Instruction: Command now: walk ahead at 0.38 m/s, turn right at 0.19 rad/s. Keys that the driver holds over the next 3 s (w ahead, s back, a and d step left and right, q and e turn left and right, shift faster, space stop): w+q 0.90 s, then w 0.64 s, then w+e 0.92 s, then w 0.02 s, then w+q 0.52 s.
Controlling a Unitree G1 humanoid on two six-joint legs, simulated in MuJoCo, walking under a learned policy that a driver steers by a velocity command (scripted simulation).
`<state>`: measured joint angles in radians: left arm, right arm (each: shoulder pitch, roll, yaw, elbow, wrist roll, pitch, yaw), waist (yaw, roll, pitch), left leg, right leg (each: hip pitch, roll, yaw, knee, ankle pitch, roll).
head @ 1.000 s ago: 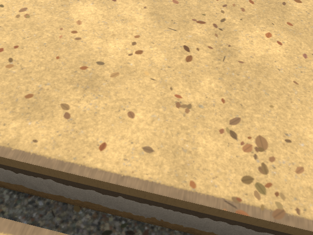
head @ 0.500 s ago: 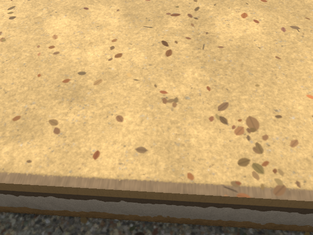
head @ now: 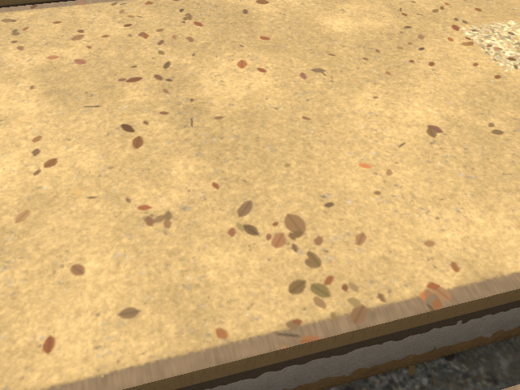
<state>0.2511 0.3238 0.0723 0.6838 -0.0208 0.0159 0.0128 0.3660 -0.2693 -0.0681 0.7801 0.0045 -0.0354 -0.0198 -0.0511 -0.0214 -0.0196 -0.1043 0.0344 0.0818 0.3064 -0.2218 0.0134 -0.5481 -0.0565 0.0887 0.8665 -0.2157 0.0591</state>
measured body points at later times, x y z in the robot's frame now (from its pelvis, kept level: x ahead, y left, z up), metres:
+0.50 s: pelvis +0.17 -0.08 -0.01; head +0.19 -0.08 +0.44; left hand +0.17 +0.20 -0.13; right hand +0.37 -0.33 -0.11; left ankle +0.23 +0.07 -0.70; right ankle +0.11 -0.18 -0.75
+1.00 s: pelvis +0.43 -0.02 -0.02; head +0.45 +0.02 +0.43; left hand +0.57 +0.30 -0.08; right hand +0.50 -0.28 -0.13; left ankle +0.22 +0.04 -0.75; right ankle +0.75 -0.08 -0.66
